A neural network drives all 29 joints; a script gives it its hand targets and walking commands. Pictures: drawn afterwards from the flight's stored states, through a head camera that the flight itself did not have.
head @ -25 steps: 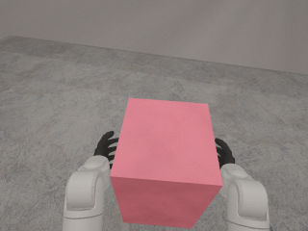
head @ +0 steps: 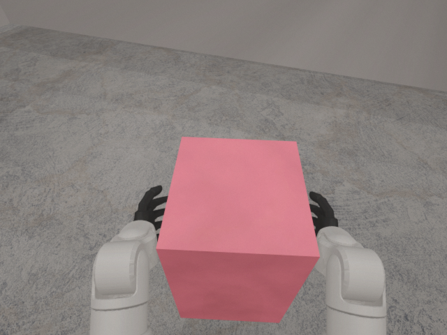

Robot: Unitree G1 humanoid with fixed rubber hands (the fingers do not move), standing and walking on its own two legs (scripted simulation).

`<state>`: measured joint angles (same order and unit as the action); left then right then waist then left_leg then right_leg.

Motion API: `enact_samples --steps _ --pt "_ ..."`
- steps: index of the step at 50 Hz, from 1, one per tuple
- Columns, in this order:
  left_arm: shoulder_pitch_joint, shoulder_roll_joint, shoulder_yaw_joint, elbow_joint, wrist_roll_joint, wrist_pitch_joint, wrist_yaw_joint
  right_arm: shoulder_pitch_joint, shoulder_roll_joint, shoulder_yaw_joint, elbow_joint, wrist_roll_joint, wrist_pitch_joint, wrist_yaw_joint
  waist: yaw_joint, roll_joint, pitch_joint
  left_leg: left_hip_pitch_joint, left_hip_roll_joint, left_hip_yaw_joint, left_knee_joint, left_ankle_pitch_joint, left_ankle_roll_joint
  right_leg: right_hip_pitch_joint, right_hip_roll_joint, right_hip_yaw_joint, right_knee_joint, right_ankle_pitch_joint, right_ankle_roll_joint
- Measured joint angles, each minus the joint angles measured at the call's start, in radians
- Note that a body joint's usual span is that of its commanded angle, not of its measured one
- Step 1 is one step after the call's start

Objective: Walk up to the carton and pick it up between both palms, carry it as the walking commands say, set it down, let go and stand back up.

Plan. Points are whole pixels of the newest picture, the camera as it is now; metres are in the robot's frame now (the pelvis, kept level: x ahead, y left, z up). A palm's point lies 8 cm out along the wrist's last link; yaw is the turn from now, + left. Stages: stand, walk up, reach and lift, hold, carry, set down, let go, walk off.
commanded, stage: carry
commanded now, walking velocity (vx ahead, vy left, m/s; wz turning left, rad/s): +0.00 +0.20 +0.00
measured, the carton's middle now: (234, 236) +0.31 +0.00 +0.02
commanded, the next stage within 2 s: none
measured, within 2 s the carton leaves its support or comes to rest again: neither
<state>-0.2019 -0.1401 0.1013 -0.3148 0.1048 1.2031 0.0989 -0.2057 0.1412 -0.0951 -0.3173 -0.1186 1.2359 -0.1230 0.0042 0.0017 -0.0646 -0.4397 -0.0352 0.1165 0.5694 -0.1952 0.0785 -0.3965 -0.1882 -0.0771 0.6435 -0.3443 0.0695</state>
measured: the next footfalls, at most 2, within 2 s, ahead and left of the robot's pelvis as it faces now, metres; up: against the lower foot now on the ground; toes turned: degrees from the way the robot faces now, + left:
right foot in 0.46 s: +0.01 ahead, -0.12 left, +0.00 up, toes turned -12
left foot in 0.76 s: +0.03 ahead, +0.21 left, +0.00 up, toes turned +7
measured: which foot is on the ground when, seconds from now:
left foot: down 0.00-0.46, up 0.48-0.74, down 0.76-0.96, up 0.98-1.00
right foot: down 0.00-0.24, up 0.26-0.44, down 0.46-0.76, up 0.78-0.94, down 0.96-1.00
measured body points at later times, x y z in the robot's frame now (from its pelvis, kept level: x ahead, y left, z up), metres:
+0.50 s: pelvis -0.02 +0.00 +0.00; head -0.02 -0.01 +0.45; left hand +0.28 +0.14 +0.09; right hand +0.27 -0.15 +0.08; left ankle +0.06 +0.08 -0.72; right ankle -0.03 -0.11 -0.73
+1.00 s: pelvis -0.05 +0.10 +0.00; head -0.03 +0.09 +0.45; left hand +0.24 +0.25 +0.09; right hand +0.25 -0.04 +0.08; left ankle -0.01 +0.20 -0.72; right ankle -0.04 -0.02 -0.73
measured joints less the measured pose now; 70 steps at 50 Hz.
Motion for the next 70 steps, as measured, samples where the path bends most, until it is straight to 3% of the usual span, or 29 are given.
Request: enact_samples --steps 3,5,10,11,14,17,21,23,26,29,35,37,39,43,45,49,51,53,57,59,60,63,66,70 --pt "-0.01 -0.002 0.003 0.005 -0.001 -0.002 0.0 -0.004 0.001 -0.005 -0.001 -0.001 -0.002 0.0 0.0 0.006 0.0 -0.001 0.002 -0.003 -0.009 0.013 -0.002 0.007 0.004 -0.005 -0.026 0.058 -0.011" --pt "-0.015 -0.003 0.001 0.014 0.001 -0.003 -0.001 -0.003 0.0 -0.01 -0.001 -0.001 -0.002 0.0 0.001 0.012 -0.002 -0.004 0.006 -0.007 0.0 0.012 -0.008 0.014 0.005 -0.01 -0.036 0.092 0.016" --pt "-0.011 -0.003 -0.017 0.029 0.01 0.0 -0.002 0.008 -0.002 -0.022 0.001 0.005 0.006 0.001 -0.008 0.01 -0.009 -0.013 0.034 0.013 0.057 -0.049 -0.081 0.028 0.005 -0.016 -0.031 0.078 0.041" --pt "-0.009 -0.002 -0.019 0.03 0.012 0.001 -0.002 0.008 -0.002 -0.023 0.004 0.006 0.005 0.001 -0.011 0.005 -0.01 -0.008 0.037 0.023 0.053 -0.024 -0.078 0.029 0.002 -0.014 -0.023 0.074 0.044" --pt "0.003 0.001 -0.006 0.023 0.012 0.004 -0.001 -0.002 0.0 -0.011 0.031 0.006 0.0 0.001 -0.017 -0.003 -0.021 -0.002 0.031 0.041 0.027 -0.009 0.004 -0.011 0.008 0.001 0.06 -0.065 0.022" --pt "0.0 0.0 0.013 0.024 0.005 0.003 -0.001 -0.013 0.002 -0.002 0.046 -0.001 -0.006 0.001 -0.009 0.007 -0.025 -0.001 0.043 0.053 -0.022 0.02 0.012 -0.076 0.049 -0.008 0.223 -0.18 -0.017" --pt "-0.018 -0.003 0.018 0.022 -0.002 -0.007 0.0 -0.016 0.003 -0.005 0.025 -0.006 -0.011 0.002 -0.005 0.013 -0.027 -0.011 0.041 0.058 -0.049 0.046 0.01 -0.025 0.085 -0.064 0.132 -0.128 -0.047" --pt "-0.029 -0.006 0.016 0.023 -0.001 -0.012 0.0 -0.017 0.003 -0.012 0.015 -0.005 -0.016 0.002 -0.001 0.009 -0.028 -0.025 0.031 0.065 -0.028 0.04 0.007 0.038 0.088 -0.08 -0.021 0.008 -0.062" --pt "-0.021 -0.004 -0.006 0.048 0.003 -0.021 -0.002 0.009 -0.001 -0.02 0.012 -0.001 -0.018 0.003 0.0 0.021 -0.011 -0.066 0.032 0.018 0.153 -0.12 -0.063 0.05 0.079 -0.08 -0.021 0.034 -0.067" --pt "-0.006 -0.002 -0.012 0.046 -0.001 -0.018 -0.002 0.023 -0.005 -0.009 0.003 0.001 -0.008 -0.004 -0.007 0.015 0.002 -0.084 0.05 -0.029 0.294 -0.158 -0.105 0.075 0.06 -0.072 -0.064 0.04 -0.053" --pt "-0.026 -0.006 -0.008 0.014 0.008 -0.027 -0.004 -0.007 0.0 -0.023 -0.014 0.009 -0.022 -0.005 -0.022 -0.025 0.017 0.023 0.071 -0.05 0.096 -0.153 -0.137 0.063 -0.007 -0.05 -0.084 0.07 -0.007" --pt "-0.026 -0.006 -0.009 0.005 0.013 -0.026 -0.005 -0.015 0.002 -0.028 -0.015 0.013 -0.024 -0.005 -0.026 -0.03 0.016 0.096 0.072 -0.027 -0.054 -0.075 -0.131 0.05 -0.026 -0.047 -0.062 0.064 0.015" --pt "-0.024 -0.004 0.001 -0.001 0.014 -0.025 -0.007 -0.02 0.004 -0.019 -0.001 0.013 -0.032 -0.004 -0.028 -0.052 0.015 0.105 0.056 -0.008 -0.089 0.023 -0.108 0.024 -0.048 -0.029 -0.012 0.041 0.029" --pt "0.004 0.001 0.021 -0.007 0.003 -0.021 -0.005 -0.025 0.005 0.008 0.034 0.002 -0.031 -0.003 -0.006 -0.042 0.017 0.069 0.064 -0.002 -0.042 -0.03 -0.072 -0.039 0.017 -0.013 0.153 -0.204 -0.01" --pt "0.006 0.002 0.021 -0.016 -0.006 -0.021 0.0 -0.024 0.005 0.011 0.021 -0.001 -0.027 -0.001 0.007 -0.026 0.024 0.058 0.068 -0.002 -0.034 -0.029 -0.064 -0.035 0.052 -0.038 0.15 -0.165 -0.025" --pt "-0.008 -0.002 0.007 -0.019 -0.011 -0.03 0.004 -0.017 0.003 -0.003 -0.017 -0.001 -0.026 0.001 0.023 0.003 0.027 0.02 0.054 0.002 0.045 -0.053 -0.06 0.025 0.074 -0.068 -0.01 0.056 -0.062" --pt "-0.007 -0.002 -0.005 0.002 -0.009 -0.029 0.001 0.005 -0.001 -0.005 -0.021 -0.002 -0.022 0.001 0.018 0.015 0.026 -0.014 0.044 -0.015 0.174 -0.18 -0.078 0.029 0.059 -0.065 -0.004 0.044 -0.052" --pt "-0.002 -0.001 -0.011 0.019 -0.009 -0.023 -0.001 0.023 -0.004 -0.002 -0.021 -0.005 -0.013 0.001 0.01 0.012 0.023 -0.027 0.045 -0.026 0.248 -0.228 -0.091 0.042 0.041 -0.059 -0.03 0.049 -0.032" --pt "-0.009 -0.003 -0.018 0.012 0.003 -0.015 -0.001 0.012 -0.003 -0.014 -0.022 0.003 -0.009 0.0 -0.012 -0.021 0.012 0.051 0.064 -0.021 0.064 -0.161 -0.112 0.035 0.0 -0.037 -0.055 0.082 0.01" --pt "-0.013 -0.002 -0.016 0.003 0.011 -0.015 -0.002 0.0 0.0 -0.019 -0.014 0.01 -0.016 0.0 -0.027 -0.04 0.006 0.082 0.057 0.003 -0.034 -0.011 -0.094 0.018 -0.022 -0.023 -0.025 0.07 0.023" --pt "-0.007 -0.001 -0.01 0.001 0.012 -0.013 -0.002 -0.003 0.001 -0.014 0.001 0.01 -0.02 0.0 -0.029 -0.046 0.001 0.075 0.05 0.011 -0.028 0.001 -0.076 0.002 -0.021 -0.007 0.006 -0.002 0.019" --pt "0.009 0.002 0.006 0.002 0.01 -0.006 -0.002 -0.011 0.002 0.002 0.034 0.005 -0.019 0.001 -0.019 -0.028 -0.008 0.062 0.058 0.022 -0.028 -0.027 -0.036 -0.068 0.036 0.014 0.198 -0.201 -0.016" --pt "0.002 0.001 0.011 0.0 0.003 -0.004 0.001 -0.012 0.003 0.003 0.029 0.0 -0.018 0.003 -0.002 -0.017 -0.007 0.052 0.059 0.031 -0.041 -0.017 -0.019 -0.09 0.079 -0.014 0.284 -0.196 -0.032" --pt "-0.011 -0.001 0.012 -0.007 -0.003 -0.009 0.004 -0.016 0.003 -0.002 0.006 -0.002 -0.018 0.004 0.006 -0.006 -0.013 0.028 0.04 0.047 -0.027 -0.012 0.0 -0.018 0.112 -0.061 0.136 -0.125 -0.052"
